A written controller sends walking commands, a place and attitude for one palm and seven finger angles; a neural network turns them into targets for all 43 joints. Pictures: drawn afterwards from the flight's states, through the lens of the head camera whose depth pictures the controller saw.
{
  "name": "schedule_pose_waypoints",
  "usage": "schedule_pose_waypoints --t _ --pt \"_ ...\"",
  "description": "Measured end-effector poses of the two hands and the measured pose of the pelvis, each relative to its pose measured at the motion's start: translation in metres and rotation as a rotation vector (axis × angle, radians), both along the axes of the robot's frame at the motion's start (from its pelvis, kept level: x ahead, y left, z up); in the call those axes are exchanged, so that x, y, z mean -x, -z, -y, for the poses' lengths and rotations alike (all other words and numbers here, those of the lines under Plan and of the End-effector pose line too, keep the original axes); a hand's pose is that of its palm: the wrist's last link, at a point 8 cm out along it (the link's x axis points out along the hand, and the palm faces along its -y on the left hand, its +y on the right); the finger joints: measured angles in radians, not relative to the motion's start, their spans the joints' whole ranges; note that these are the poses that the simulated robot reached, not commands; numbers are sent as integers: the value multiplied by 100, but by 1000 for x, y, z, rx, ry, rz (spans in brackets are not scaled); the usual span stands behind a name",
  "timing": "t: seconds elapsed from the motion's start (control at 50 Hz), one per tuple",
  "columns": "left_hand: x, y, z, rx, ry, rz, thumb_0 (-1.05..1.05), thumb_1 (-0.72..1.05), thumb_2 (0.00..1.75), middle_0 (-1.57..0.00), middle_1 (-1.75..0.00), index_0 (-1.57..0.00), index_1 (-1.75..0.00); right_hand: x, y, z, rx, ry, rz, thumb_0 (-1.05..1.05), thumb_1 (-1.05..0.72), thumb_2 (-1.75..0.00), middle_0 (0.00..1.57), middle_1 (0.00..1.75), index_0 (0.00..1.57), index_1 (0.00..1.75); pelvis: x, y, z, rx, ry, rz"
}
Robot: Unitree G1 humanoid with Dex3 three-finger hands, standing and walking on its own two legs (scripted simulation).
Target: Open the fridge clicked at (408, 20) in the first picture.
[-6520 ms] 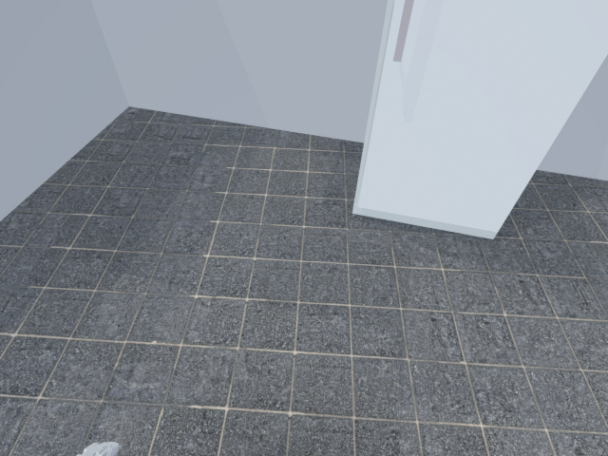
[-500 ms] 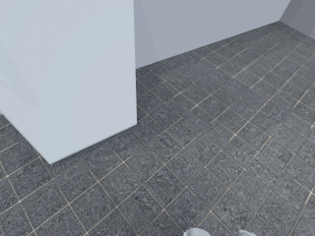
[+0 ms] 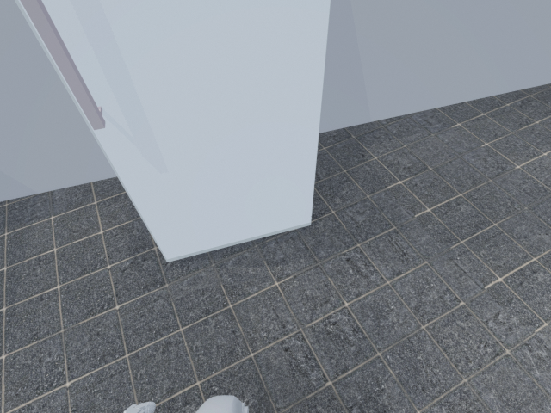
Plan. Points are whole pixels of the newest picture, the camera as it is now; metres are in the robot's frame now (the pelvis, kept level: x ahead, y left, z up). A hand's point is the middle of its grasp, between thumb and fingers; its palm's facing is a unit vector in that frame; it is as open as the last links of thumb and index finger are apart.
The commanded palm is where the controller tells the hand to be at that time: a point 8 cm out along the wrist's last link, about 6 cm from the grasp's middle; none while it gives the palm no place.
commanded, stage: turn to face it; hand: left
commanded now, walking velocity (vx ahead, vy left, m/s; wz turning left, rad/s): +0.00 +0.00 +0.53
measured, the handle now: (40, 9) +0.70 +0.43 +0.25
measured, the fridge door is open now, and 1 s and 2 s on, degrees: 0 0 0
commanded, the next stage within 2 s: take the last steps up to it in 0.58 s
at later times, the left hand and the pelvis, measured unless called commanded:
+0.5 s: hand out of the picture +0.03 +0.27 -0.16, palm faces +0.24 -0.94 -0.25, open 7.4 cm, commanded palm none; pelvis -0.01 +0.05 +0.01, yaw +12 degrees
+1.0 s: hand out of the picture -0.09 +0.19 -0.16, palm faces +0.41 -0.88 -0.23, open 7.3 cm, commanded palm none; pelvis -0.01 +0.02 +0.01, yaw +20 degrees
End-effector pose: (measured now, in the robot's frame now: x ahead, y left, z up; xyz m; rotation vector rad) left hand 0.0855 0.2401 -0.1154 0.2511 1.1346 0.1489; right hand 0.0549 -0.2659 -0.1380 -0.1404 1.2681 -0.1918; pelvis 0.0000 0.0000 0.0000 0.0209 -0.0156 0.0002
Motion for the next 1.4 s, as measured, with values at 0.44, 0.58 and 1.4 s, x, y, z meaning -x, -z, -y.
schedule_pose_waypoints --t 0.44,0.58,1.4 --pt "78 15 -84 31 -270 -76 1 90 90 -20 -30 -20 -30 -65 -26 -93 43 -271 94 0 -91 -89 20 30 20 30 7 -6 -51 50 -191 5" --pt "64 6 -60 24 -268 -13 1 90 90 -20 -30 -20 -30 -41 -9 -81 -2 -257 39 0 -91 -89 21 30 20 30 11 -4 -35 32 -229 8" --pt "76 24 -77 133 -435 -160 1 91 90 -20 -30 -20 -30 -30 -5 -137 -6 -289 -195 0 -93 -89 20 30 20 30 -70 -6 -90 12 -333 6"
